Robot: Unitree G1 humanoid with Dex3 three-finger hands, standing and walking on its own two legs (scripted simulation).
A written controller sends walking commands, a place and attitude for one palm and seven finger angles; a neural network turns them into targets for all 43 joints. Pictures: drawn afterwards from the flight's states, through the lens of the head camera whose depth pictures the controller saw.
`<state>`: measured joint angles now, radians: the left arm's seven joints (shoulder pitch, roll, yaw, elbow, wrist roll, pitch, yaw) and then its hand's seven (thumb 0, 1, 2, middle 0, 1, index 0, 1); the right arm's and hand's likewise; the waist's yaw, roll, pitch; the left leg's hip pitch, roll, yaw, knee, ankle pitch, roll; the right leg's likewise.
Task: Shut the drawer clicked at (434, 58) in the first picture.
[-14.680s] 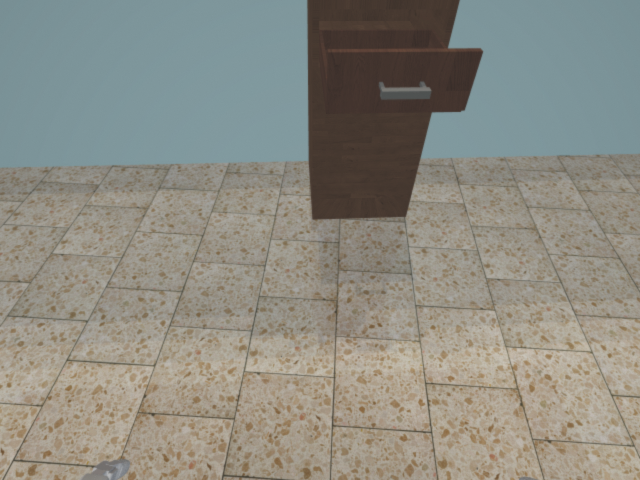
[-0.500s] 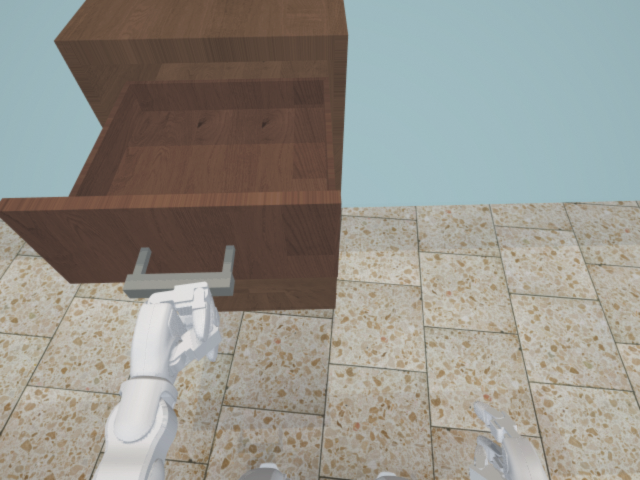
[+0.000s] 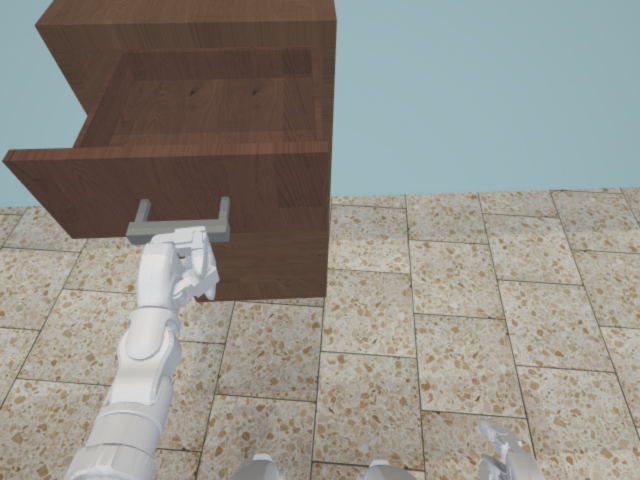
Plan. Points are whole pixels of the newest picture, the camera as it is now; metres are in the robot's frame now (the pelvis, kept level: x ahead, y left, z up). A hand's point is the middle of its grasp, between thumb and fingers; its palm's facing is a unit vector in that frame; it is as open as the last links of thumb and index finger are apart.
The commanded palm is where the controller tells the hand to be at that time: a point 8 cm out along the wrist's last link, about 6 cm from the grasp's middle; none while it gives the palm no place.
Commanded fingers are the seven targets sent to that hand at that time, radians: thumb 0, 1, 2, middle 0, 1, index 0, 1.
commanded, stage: push the drawer shut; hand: left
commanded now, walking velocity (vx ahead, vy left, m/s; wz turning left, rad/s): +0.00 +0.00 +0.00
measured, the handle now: (182, 218) +0.43 +0.19 +0.06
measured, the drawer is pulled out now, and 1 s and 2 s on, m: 0.23 0.11 0.00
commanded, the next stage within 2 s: none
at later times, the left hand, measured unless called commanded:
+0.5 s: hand (219, 227) +0.43 +0.14 +0.05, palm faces +0.06 -1.00 -0.04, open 3.5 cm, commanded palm +0.41 +0.20 +0.06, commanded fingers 0.00 0.90 0.90 -1.40 -1.60 -1.40 -1.60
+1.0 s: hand (222, 195) +0.49 +0.15 +0.05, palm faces +0.06 -1.00 -0.03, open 3.5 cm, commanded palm +0.47 +0.21 +0.06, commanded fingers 0.00 0.90 0.90 -1.40 -1.60 -1.40 -1.60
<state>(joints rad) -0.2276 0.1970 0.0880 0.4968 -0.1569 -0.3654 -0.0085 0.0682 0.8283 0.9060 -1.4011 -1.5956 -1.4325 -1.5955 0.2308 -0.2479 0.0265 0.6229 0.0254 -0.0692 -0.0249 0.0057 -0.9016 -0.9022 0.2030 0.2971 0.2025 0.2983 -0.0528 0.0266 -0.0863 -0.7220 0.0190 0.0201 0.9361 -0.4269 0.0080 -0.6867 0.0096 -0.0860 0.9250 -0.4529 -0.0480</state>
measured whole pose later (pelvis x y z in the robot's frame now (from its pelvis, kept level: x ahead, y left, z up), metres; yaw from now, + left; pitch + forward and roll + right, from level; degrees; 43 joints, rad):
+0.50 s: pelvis +0.00 +0.01 +0.00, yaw -1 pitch +15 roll -1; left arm -0.50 0.22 0.18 0.80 -0.12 -0.43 0.01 0.07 0.84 0.89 -1.40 -1.60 -1.42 -1.60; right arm 0.30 -0.25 0.01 0.66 0.01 -0.02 0.00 0.00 -0.90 -0.90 0.20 0.30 0.20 0.30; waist -0.09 0.03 -0.10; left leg -0.78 0.02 0.04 0.95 -0.44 0.02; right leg -0.75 0.01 -0.07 0.93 -0.45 -0.04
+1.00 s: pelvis +0.00 +0.01 -0.01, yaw -2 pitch +18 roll -1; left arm -0.76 0.32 0.32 1.08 -0.06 -0.47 -0.02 0.07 0.82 0.90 -1.40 -1.60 -1.44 -1.60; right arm 0.35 -0.25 0.02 0.66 -0.01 0.02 0.01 0.00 -0.90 -0.90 0.20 0.30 0.20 0.30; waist -0.16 0.02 -0.10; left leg -0.87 0.03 0.04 0.99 -0.44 0.03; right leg -0.83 0.02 -0.06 0.95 -0.44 -0.03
